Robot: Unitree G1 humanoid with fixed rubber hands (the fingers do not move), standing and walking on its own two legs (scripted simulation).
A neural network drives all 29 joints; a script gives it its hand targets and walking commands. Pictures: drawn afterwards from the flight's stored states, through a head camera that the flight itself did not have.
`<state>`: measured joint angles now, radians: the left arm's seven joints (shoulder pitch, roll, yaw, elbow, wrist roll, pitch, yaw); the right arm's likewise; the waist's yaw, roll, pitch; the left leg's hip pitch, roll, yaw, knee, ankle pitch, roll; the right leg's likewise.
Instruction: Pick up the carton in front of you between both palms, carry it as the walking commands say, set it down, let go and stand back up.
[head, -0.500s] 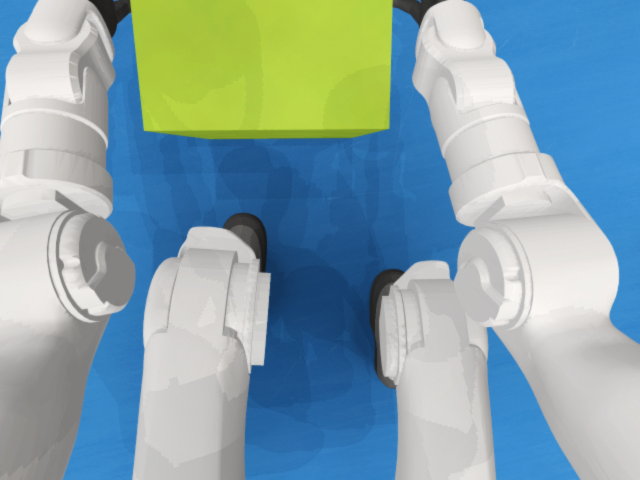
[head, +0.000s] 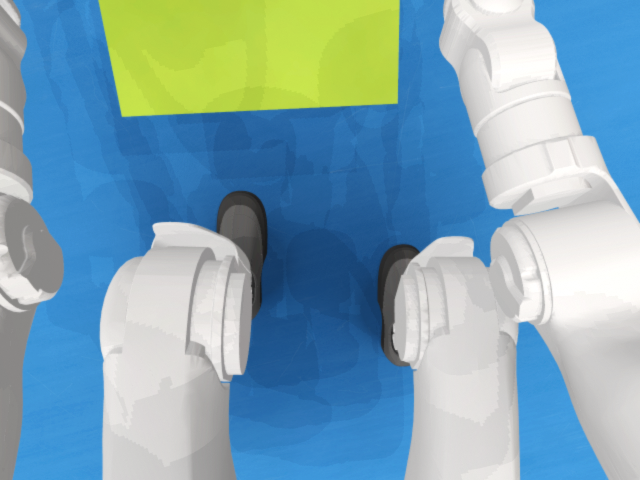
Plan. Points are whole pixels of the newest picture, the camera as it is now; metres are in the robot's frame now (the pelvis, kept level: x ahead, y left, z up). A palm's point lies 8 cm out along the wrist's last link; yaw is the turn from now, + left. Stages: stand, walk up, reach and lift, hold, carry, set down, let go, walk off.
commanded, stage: set down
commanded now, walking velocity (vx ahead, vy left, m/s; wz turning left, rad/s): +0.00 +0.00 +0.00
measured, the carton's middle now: (263, 1) +0.51 +0.13 -0.26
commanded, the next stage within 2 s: let go in 1.00 s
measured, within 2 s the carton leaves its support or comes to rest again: neither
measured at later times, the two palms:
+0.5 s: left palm out of the picture +0.50 +0.34 -0.02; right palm out of the picture +0.58 -0.03 -0.01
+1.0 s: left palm out of the picture +0.50 +0.35 +0.13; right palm out of the picture +0.57 -0.04 +0.14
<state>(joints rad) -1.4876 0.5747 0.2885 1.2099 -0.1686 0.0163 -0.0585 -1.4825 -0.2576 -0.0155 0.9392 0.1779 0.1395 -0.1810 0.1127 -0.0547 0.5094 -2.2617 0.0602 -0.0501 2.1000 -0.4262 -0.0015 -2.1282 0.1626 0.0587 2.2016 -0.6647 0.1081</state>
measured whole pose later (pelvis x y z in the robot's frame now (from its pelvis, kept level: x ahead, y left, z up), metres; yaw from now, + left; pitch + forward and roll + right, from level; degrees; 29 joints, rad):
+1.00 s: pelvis +0.04 +0.02 +0.23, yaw +3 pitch +44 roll -5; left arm -1.11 0.38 0.38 0.86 0.04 0.17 -0.11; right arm -1.09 -0.12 -0.26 0.74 -0.02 0.22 -0.14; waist 0.08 -0.05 -0.03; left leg -1.74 -0.02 -0.07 1.26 -0.30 0.00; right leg -1.61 0.07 0.06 1.30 -0.48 0.07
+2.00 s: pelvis +0.14 -0.01 +0.40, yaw +7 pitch +1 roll +1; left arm 0.24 0.21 0.05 0.42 0.00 0.05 -0.07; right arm 0.22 -0.21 -0.04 0.45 -0.01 0.04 0.05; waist 0.00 -0.03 0.06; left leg -0.24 -0.01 -0.06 0.40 -0.17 -0.03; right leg -0.14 0.01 0.08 0.46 -0.33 -0.01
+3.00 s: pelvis +0.16 +0.02 +0.39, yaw +5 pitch +0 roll +0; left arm 0.22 0.36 0.03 0.73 0.04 0.01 0.02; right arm 0.14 -0.32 -0.03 0.84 -0.04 0.00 -0.02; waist -0.01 -0.04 0.01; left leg -0.24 -0.02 -0.02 0.52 -0.27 0.01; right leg -0.09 -0.01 0.09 0.45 -0.36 0.03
